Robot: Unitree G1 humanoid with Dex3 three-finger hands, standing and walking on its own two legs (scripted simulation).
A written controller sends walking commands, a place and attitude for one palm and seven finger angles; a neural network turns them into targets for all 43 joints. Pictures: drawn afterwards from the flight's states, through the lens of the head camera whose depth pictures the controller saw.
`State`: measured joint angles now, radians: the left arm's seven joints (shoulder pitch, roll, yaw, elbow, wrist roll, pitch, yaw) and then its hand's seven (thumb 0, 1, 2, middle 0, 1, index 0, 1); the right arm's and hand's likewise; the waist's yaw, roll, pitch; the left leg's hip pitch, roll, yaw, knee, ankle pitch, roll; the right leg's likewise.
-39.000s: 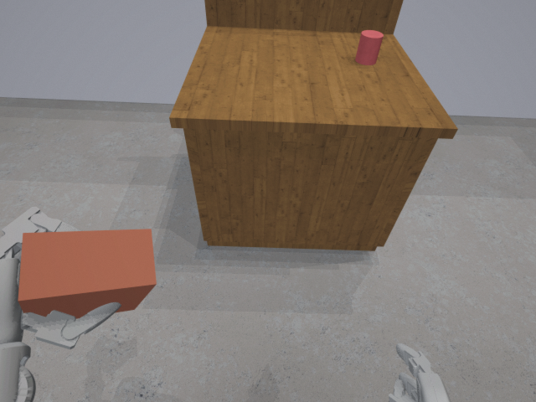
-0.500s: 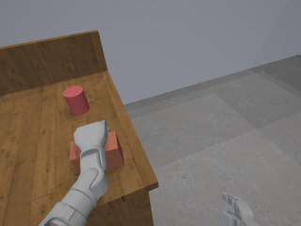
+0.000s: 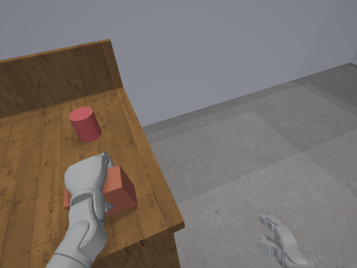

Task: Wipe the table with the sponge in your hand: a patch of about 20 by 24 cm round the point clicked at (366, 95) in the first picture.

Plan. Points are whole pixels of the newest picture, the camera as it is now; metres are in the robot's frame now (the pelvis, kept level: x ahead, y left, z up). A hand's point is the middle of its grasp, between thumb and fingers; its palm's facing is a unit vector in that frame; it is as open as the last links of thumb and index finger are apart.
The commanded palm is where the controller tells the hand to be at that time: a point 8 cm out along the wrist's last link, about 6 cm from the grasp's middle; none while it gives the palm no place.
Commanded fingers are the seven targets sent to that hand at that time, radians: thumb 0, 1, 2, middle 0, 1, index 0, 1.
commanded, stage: slide back across to the middle lane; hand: left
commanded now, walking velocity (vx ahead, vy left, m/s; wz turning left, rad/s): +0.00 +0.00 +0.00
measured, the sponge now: (106, 198) +0.29 +0.22 +0.01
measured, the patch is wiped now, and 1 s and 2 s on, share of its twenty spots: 1.00 1.00 1.00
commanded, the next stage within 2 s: wipe forward along the middle lane in 0.18 s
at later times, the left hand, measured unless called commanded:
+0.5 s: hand (88, 193) +0.27 +0.24 +0.05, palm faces +0.01 -0.13 -0.99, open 9.9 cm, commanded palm +0.23 +0.27 +0.09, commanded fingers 0.00 0.10 1.30 -1.20 -1.60 -1.20 -1.60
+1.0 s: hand (86, 177) +0.31 +0.27 +0.06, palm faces -0.08 -0.03 -1.00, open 10.0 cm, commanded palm +0.29 +0.29 +0.08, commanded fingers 0.00 0.10 1.30 -1.20 -1.60 -1.20 -1.60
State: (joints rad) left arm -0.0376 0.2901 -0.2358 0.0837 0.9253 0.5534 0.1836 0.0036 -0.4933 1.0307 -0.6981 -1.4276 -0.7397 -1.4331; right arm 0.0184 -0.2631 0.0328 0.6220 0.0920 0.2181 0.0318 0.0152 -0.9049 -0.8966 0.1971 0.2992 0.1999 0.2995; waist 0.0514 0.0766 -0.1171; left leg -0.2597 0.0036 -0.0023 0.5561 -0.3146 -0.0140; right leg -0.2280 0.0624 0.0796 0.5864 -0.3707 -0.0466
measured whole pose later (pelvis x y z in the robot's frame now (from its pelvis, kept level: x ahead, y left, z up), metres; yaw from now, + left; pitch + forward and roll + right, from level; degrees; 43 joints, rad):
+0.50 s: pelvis -0.02 +0.00 +0.00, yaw +1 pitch +1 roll +1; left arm -0.10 0.31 -0.20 0.19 0.95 0.51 0.11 0.00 -0.53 1.04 -0.75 -1.38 -0.79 -1.39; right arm 0.05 -0.27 0.02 0.66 0.08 0.17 -0.02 0.02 -0.90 -0.90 0.20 0.30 0.20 0.30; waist 0.06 0.08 -0.10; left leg -0.29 0.00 -0.02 0.56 -0.29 -0.01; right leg -0.25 0.06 0.06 0.58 -0.35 -0.05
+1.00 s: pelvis -0.05 -0.03 -0.01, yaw +3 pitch +6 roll +1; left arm -0.49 0.41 -0.09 0.73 0.99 0.26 0.11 0.01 -0.61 1.06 -0.83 -1.33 -0.85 -1.36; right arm 0.18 -0.29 0.00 0.69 0.07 0.16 -0.06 0.01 -0.90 -0.90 0.20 0.30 0.20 0.30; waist 0.02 0.07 -0.13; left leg -0.49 0.01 -0.06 0.65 -0.28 0.01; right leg -0.44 0.08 0.01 0.68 -0.34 -0.08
